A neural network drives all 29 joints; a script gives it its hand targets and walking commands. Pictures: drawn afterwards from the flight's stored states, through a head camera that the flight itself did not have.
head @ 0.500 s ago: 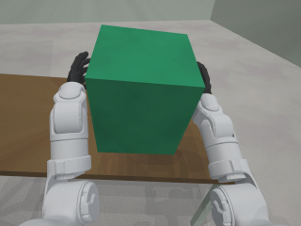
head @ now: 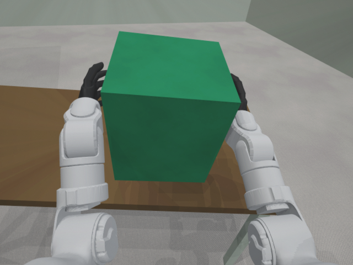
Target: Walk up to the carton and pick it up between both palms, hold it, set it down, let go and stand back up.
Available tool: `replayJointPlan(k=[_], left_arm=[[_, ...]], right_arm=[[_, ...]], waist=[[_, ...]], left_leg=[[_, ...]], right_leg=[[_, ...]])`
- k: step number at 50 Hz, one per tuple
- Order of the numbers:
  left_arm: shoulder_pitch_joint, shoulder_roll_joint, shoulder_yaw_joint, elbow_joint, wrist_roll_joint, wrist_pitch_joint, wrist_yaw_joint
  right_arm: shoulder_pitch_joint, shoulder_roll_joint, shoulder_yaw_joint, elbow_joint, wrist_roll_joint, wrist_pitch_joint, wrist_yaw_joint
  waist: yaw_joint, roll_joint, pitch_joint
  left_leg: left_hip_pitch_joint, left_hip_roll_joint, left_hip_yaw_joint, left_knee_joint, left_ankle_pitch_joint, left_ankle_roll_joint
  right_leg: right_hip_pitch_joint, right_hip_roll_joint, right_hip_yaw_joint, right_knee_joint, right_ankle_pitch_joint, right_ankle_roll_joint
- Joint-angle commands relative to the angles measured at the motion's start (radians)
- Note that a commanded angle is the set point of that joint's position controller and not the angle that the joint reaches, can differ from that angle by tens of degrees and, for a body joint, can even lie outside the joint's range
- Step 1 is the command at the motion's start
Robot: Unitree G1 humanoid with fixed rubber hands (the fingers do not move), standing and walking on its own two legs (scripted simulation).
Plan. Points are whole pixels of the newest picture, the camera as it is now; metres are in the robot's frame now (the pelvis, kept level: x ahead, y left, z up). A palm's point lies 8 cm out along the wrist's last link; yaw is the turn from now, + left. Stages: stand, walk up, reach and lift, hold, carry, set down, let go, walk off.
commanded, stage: hold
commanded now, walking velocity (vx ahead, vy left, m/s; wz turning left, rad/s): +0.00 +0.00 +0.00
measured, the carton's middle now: (165, 113) +0.38 +0.01 +0.19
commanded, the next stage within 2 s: none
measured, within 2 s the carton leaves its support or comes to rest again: neither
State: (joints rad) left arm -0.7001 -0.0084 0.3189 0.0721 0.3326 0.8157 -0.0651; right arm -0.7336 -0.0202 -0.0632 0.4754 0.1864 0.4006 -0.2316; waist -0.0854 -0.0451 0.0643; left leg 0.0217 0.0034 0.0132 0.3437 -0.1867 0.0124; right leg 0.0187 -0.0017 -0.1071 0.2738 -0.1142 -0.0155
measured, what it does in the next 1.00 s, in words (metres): stands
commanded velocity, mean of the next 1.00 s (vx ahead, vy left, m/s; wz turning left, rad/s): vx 0.00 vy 0.00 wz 0.00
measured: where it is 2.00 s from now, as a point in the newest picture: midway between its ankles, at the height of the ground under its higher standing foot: outside the picture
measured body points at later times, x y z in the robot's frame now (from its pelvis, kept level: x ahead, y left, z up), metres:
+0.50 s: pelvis +0.00 +0.00 +0.00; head -0.05 +0.02 +0.45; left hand +0.37 +0.16 +0.23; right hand +0.38 -0.14 +0.21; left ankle +0.02 +0.11 -0.75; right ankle +0.04 -0.11 -0.75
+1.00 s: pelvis +0.00 -0.01 +0.00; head -0.05 +0.02 +0.45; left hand +0.37 +0.16 +0.23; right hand +0.38 -0.15 +0.21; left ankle +0.02 +0.11 -0.75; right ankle +0.04 -0.11 -0.75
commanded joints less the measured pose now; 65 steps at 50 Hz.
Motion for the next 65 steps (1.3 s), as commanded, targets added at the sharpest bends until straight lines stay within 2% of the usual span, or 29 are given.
replayJointPlan(k=[1, 2, 3, 5, 6, 7, 9, 11, 14, 15, 16, 19, 20, 23, 28, 32, 47, 65], left_arm=[[-0.640, -0.506, -0.463, -0.080, -0.177, -0.067, -0.139], [-0.635, -0.518, -0.462, -0.092, -0.175, -0.069, -0.137], [-0.625, -0.517, -0.473, -0.089, -0.173, -0.070, -0.134], [-0.616, -0.522, -0.468, -0.080, -0.171, -0.069, -0.134], [-0.587, -0.506, -0.449, -0.072, -0.161, -0.065, -0.137], [-0.588, -0.510, -0.463, -0.077, -0.170, -0.064, -0.139], [-0.585, -0.512, -0.463, -0.075, -0.171, -0.061, -0.142], [-0.589, -0.514, -0.452, -0.063, -0.160, -0.057, -0.139], [-0.599, -0.512, -0.465, -0.092, -0.174, -0.063, -0.133], [-0.595, -0.510, -0.477, -0.119, -0.181, -0.067, -0.132], [-0.596, -0.501, -0.468, -0.106, -0.175, -0.066, -0.132], [-0.579, -0.508, -0.459, -0.094, -0.170, -0.061, -0.136], [-0.552, -0.500, -0.405, -0.108, -0.114, -0.042, -0.129], [-0.564, -0.498, -0.444, -0.134, -0.137, -0.026, -0.140], [-0.599, -0.501, -0.462, -0.127, -0.153, -0.036, -0.137], [-0.607, -0.499, -0.460, -0.111, -0.153, -0.041, -0.138], [-0.605, -0.490, -0.425, -0.082, -0.141, -0.045, -0.145], [-0.603, -0.500, -0.445, -0.097, -0.147, -0.046, -0.141]], right_arm=[[-0.798, 0.540, 0.366, -0.323, 0.079, -0.078, 0.112], [-0.793, 0.548, 0.376, -0.328, 0.083, -0.080, 0.113], [-0.784, 0.540, 0.374, -0.323, 0.081, -0.079, 0.113], [-0.788, 0.544, 0.374, -0.332, 0.081, -0.084, 0.112], [-0.772, 0.539, 0.388, -0.332, 0.090, -0.081, 0.108], [-0.764, 0.530, 0.383, -0.330, 0.088, -0.079, 0.105], [-0.760, 0.523, 0.376, -0.327, 0.086, -0.077, 0.106], [-0.795, 0.523, 0.389, -0.335, 0.094, -0.079, 0.106], [-0.790, 0.545, 0.392, -0.344, 0.100, -0.081, 0.107], [-0.764, 0.550, 0.406, -0.363, 0.104, -0.082, 0.103], [-0.785, 0.549, 0.415, -0.369, 0.108, -0.081, 0.102], [-0.771, 0.531, 0.412, -0.351, 0.110, -0.072, 0.099], [-0.745, 0.498, 0.421, -0.287, 0.127, -0.061, 0.108], [-0.779, 0.505, 0.409, -0.351, 0.128, -0.076, 0.110], [-0.779, 0.519, 0.376, -0.341, 0.097, -0.072, 0.110], [-0.782, 0.526, 0.364, -0.322, 0.081, -0.073, 0.114], [-0.801, 0.534, 0.379, -0.313, 0.090, -0.080, 0.110], [-0.790, 0.526, 0.373, -0.315, 0.090, -0.082, 0.112]], waist=[[-0.024, 0.078, -0.456], [-0.017, 0.078, -0.476], [-0.026, 0.083, -0.460], [-0.022, 0.074, -0.457], [-0.012, 0.066, -0.462], [-0.026, 0.080, -0.460], [-0.031, 0.082, -0.441], [-0.009, 0.091, -0.427], [-0.013, 0.075, -0.455], [-0.019, 0.072, -0.479], [-0.007, 0.068, -0.480], [-0.006, 0.061, -0.446], [0.036, 0.075, -0.387], [0.005, 0.067, -0.433], [-0.017, 0.079, -0.424], [-0.019, 0.084, -0.425], [-0.002, 0.067, -0.436], [-0.013, 0.080, -0.435]], left_leg=[[-0.056, -0.044, 0.025, -0.054, 0.174, -0.032], [-0.046, -0.042, 0.021, -0.050, 0.195, -0.030], [-0.036, -0.040, 0.018, -0.049, 0.214, -0.038], [-0.034, -0.037, 0.017, -0.044, 0.237, -0.037], [-0.023, -0.045, 0.022, -0.035, 0.258, -0.031], [-0.030, -0.042, 0.018, -0.040, 0.241, -0.037], [-0.036, -0.042, 0.019, -0.042, 0.239, -0.044], [-0.044, -0.044, 0.018, -0.041, 0.235, -0.039], [-0.036, -0.041, 0.018, -0.040, 0.235, -0.034], [-0.016, -0.045, 0.019, -0.026, 0.273, -0.037], [-0.015, -0.049, 0.018, -0.026, 0.270, -0.034], [-0.024, -0.041, 0.019, -0.032, 0.272, -0.035], [-0.010, -0.030, 0.017, -0.049, 0.306, -0.030], [0.005, -0.031, 0.025, -0.027, 0.328, -0.034], [-0.032, -0.039, 0.027, -0.043, 0.220, -0.030], [-0.054, -0.039, 0.026, -0.053, 0.187, -0.028], [-0.052, -0.043, 0.026, -0.049, 0.209, -0.019], [-0.041, -0.040, 0.024, -0.044, 0.230, -0.028]], right_leg=[[0.211, 0.047, 0.017, 0.006, 0.096, 0.051], [0.225, 0.052, 0.011, 0.012, 0.118, 0.049], [0.213, 0.056, 0.009, 0.014, 0.122, 0.047], [0.209, 0.057, 0.008, 0.012, 0.130, 0.046], [0.230, 0.052, 0.015, 0.009, 0.158, 0.050], [0.229, 0.054, 0.011, 0.011, 0.152, 0.048], [0.224, 0.053, 0.011, 0.009, 0.145, 0.046], [0.222, 0.052, 0.012, 0.004, 0.128, 0.045], [0.218, 0.053, 0.013, 0.010, 0.140, 0.049], [0.228, 0.052, 0.017, 0.016, 0.184, 0.052], [0.227, 0.051, 0.015, 0.014, 0.180, 0.054], [0.221, 0.061, 0.015, 0.010, 0.162, 0.047], [0.223, 0.065, 0.020, 0.004, 0.125, 0.029], [0.231, 0.064, 0.014, 0.000, 0.132, 0.033], [0.218, 0.050, 0.017, -0.002, 0.105, 0.040], [0.230, 0.045, 0.016, 0.004, 0.100, 0.043], [0.245, 0.048, 0.013, 0.008, 0.123, 0.047], [0.236, 0.051, 0.011, 0.008, 0.117, 0.043]])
